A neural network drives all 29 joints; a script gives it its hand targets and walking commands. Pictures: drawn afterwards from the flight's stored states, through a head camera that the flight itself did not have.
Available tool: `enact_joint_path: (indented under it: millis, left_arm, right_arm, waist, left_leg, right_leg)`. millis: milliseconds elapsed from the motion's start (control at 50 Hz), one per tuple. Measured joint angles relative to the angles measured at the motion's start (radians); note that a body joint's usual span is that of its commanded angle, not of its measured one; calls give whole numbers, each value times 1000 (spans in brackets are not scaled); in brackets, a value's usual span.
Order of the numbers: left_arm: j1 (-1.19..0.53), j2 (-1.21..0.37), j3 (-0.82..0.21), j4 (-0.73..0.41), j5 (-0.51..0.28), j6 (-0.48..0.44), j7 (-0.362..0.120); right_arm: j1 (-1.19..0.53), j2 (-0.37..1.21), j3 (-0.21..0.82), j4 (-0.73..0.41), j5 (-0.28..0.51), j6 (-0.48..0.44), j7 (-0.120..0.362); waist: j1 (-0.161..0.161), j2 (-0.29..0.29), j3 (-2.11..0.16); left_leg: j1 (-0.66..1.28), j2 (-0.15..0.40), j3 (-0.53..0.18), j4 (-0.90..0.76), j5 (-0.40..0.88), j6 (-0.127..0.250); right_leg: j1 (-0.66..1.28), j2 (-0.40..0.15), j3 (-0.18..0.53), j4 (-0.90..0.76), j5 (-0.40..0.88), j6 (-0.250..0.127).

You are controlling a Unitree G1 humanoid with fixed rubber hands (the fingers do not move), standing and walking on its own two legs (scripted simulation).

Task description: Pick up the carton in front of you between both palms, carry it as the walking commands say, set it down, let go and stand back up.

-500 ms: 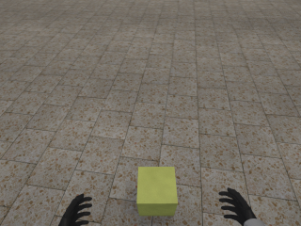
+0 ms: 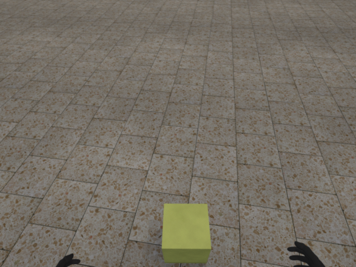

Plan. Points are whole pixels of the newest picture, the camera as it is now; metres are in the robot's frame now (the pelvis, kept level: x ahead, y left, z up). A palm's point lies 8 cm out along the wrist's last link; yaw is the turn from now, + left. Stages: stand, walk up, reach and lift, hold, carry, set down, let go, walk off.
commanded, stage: stand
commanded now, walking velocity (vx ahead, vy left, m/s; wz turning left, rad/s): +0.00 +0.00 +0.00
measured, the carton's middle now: (185, 234) +0.42 -0.02 -0.65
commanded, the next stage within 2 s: none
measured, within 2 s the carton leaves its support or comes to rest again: neither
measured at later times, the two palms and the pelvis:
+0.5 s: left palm out of the picture +0.10 +0.30 -0.09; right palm out of the picture +0.11 -0.30 -0.09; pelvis +0.00 +0.00 +0.01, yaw +0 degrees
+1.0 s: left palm out of the picture +0.07 +0.30 -0.09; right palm out of the picture +0.08 -0.31 -0.09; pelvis -0.02 +0.00 +0.01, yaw +0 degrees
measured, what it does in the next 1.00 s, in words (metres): stands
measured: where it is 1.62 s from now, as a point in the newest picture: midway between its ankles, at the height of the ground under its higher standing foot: outside the picture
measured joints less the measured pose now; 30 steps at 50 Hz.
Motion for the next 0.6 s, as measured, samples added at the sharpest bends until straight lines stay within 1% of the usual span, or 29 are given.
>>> enact_joint_path:
  millis: [280,600]
  left_arm:
    - [-27,4,-16,86,-5,-13,4]
    - [-35,22,-22,170,-11,-20,-2]
  right_arm:
    - [-18,-8,17,90,7,-14,-8]
    - [-28,-30,27,177,13,-23,-5]
  waist:
    - [-3,-3,8]
    - [-1,-3,10]
  left_leg:
    - [43,0,0,-46,20,0]
    - [72,3,3,-102,63,-2]
  right_leg:
    - [41,-5,-2,-41,16,0]
    - [68,-6,0,-93,58,0]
